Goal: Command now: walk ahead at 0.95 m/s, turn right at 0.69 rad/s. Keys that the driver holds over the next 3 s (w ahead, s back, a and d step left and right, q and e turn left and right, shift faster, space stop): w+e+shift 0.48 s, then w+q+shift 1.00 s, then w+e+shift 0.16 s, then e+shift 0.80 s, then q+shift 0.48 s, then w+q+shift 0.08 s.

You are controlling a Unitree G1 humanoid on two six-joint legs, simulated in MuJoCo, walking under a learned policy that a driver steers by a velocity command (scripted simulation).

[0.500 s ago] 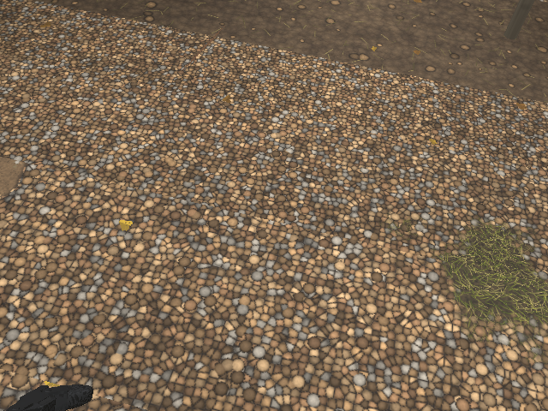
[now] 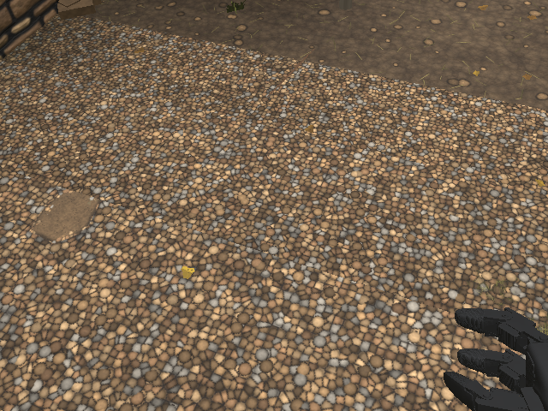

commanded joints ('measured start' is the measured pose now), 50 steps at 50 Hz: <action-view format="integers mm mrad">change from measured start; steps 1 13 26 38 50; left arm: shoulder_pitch -267 -365 -10 -116 -506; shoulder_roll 182 147 271 195 96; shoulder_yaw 46 63 99 44 3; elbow -146 -246 -131 -7 -354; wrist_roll -3 16 16 79 42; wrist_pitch -18 9 6 -81 -88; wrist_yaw -9 -49 -52 36 0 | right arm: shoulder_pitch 248 201 398 76 203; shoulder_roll -157 -111 -141 -65 -137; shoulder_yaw -86 -77 -41 -17 -39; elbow -1 165 121 101 123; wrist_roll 16 5 -5 -1 -4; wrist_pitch -25 -29 -45 28 6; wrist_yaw -1 -40 -15 24 -13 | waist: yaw -299 -121 -114 -93 -33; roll -146 43 -143 -2 -204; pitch -88 144 -251 44 130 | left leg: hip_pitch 566 261 -448 -101 -203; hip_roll -16 222 111 57 138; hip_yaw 26 141 -2 138 -598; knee -56 -270 1100 304 -198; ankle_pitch -26 -232 -454 329 -285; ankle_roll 51 114 115 93 421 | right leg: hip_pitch -342 -712 389 -210 -609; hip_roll -82 -173 -230 -185 -65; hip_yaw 124 -125 105 -199 -83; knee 219 461 195 -80 734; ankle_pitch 604 655 592 805 19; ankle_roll -108 -44 -295 -31 22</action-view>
